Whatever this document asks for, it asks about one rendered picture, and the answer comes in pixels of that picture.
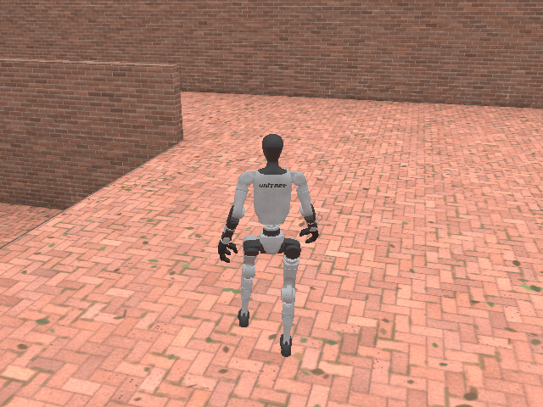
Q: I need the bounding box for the right robot forearm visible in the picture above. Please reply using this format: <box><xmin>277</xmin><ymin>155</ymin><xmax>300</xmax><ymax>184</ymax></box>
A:
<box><xmin>304</xmin><ymin>204</ymin><xmax>318</xmax><ymax>231</ymax></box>

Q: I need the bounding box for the robot left foot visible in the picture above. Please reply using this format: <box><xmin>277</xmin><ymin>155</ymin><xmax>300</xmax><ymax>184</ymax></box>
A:
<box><xmin>238</xmin><ymin>309</ymin><xmax>249</xmax><ymax>327</ymax></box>

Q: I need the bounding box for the right robot upper arm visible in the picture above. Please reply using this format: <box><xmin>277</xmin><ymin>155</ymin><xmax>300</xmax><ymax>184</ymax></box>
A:
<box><xmin>290</xmin><ymin>170</ymin><xmax>313</xmax><ymax>217</ymax></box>

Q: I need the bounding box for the humanoid robot torso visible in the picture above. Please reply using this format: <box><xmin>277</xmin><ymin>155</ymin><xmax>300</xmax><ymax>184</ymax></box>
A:
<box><xmin>252</xmin><ymin>166</ymin><xmax>292</xmax><ymax>254</ymax></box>

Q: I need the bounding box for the left robot forearm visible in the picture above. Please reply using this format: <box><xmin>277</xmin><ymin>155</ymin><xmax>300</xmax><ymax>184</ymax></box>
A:
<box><xmin>221</xmin><ymin>205</ymin><xmax>239</xmax><ymax>244</ymax></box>

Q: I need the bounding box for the robot right hand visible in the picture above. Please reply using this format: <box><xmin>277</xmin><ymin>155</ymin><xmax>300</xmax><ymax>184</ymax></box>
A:
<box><xmin>299</xmin><ymin>228</ymin><xmax>319</xmax><ymax>243</ymax></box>

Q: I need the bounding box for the robot left hand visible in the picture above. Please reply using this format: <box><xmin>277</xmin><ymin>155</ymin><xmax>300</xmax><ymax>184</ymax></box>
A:
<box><xmin>218</xmin><ymin>240</ymin><xmax>238</xmax><ymax>263</ymax></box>

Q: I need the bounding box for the left robot upper arm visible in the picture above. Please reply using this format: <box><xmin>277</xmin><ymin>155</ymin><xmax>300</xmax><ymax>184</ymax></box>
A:
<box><xmin>232</xmin><ymin>170</ymin><xmax>255</xmax><ymax>219</ymax></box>

